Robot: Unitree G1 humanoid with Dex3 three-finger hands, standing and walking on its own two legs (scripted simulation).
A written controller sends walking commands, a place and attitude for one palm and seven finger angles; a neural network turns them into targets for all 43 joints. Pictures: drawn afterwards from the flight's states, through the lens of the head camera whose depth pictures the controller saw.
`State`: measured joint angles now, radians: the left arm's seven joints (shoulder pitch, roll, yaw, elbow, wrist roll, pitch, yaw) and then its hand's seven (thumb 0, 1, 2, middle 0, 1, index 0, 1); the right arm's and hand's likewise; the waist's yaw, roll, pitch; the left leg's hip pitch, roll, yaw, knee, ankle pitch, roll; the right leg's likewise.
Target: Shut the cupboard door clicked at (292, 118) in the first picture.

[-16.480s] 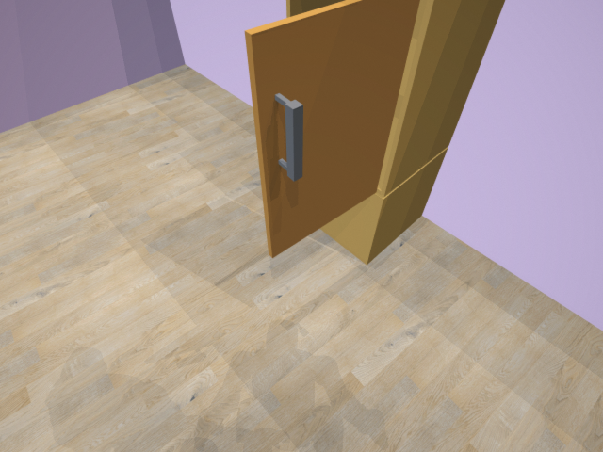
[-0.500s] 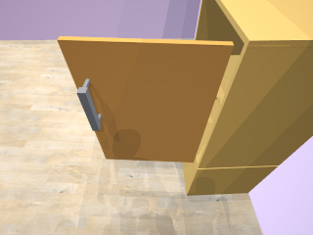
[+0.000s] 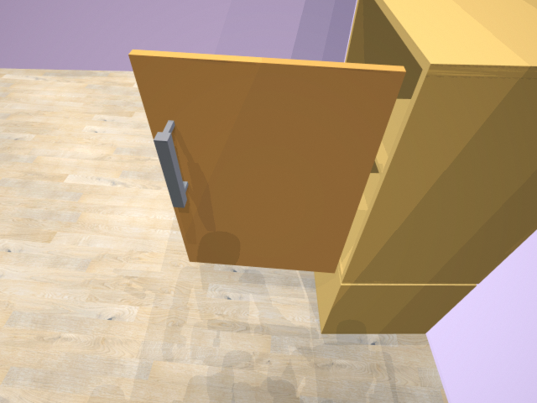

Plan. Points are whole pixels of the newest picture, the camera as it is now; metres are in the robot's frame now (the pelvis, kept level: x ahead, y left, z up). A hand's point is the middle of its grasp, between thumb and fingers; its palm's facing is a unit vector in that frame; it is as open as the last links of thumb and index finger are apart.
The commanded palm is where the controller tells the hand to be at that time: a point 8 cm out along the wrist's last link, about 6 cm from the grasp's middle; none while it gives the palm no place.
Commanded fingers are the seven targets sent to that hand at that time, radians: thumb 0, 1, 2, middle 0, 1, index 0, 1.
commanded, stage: come to a stop and stand still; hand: left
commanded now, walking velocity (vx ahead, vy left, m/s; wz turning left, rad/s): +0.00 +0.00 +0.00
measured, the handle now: (175, 165) +0.50 +0.21 +0.06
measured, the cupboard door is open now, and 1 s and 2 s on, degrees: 85 85 85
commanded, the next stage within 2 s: look again from close up in 0.26 s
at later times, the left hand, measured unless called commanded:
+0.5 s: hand out of the picture +0.03 +0.19 -0.17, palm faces -0.03 -0.98 -0.20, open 7.4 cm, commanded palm none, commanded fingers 0.00 0.90 0.90 -0.20 -0.30 -0.20 -0.30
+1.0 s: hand out of the picture +0.03 +0.21 -0.16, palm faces +0.04 -0.98 -0.18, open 7.4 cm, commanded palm +0.11 +0.25 -0.06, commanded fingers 0.00 0.90 0.90 -0.24 -0.34 -0.24 -0.34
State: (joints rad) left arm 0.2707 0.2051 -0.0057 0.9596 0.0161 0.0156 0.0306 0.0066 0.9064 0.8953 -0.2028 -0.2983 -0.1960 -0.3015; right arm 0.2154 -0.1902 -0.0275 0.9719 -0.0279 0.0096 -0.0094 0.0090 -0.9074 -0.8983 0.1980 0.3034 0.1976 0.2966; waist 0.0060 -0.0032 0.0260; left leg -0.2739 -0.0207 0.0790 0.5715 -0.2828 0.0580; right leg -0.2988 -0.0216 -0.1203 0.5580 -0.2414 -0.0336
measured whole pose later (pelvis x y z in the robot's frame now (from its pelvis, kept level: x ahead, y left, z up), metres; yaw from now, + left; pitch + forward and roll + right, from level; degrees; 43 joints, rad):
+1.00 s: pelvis +0.02 +0.04 +0.01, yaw -1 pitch -2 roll +0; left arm 0.34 0.16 0.02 0.92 -0.01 0.06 0.04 0.01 0.91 0.90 -0.20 -0.30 -0.20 -0.30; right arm 0.26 -0.16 0.01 1.09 -0.01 -0.03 -0.03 0.01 -0.91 -0.90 0.20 0.30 0.20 0.30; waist -0.01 -0.02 0.06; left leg -0.16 -0.07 0.12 0.42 -0.24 0.10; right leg -0.22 -0.05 -0.07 0.46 -0.20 0.02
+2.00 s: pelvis +0.03 +0.00 -0.06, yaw +4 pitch +12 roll -2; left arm 0.51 0.25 0.13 -0.12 -0.31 -0.39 -0.33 0.01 0.90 0.90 -0.98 -1.15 -0.97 -1.15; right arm 0.27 -0.29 -0.03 0.55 0.06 -0.24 -0.06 0.02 -0.90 -0.90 0.20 0.30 0.20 0.30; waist 0.00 0.04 -0.11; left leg -0.74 -0.04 0.01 1.03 -0.51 0.06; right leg -0.75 0.03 -0.13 0.97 -0.45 -0.07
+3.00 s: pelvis +0.03 +0.02 -0.02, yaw +4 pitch +6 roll -2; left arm 0.35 0.28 0.15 -0.08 -0.28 -0.18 -0.28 0.01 0.90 0.90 -1.30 -1.50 -1.29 -1.50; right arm 0.27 -0.26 0.04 0.55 0.05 -0.25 -0.05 0.02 -0.90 -0.90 0.20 0.30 0.20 0.30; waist 0.00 0.05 -0.08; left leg -0.48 -0.06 0.02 0.81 -0.43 0.09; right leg -0.49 0.02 -0.10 0.76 -0.36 -0.04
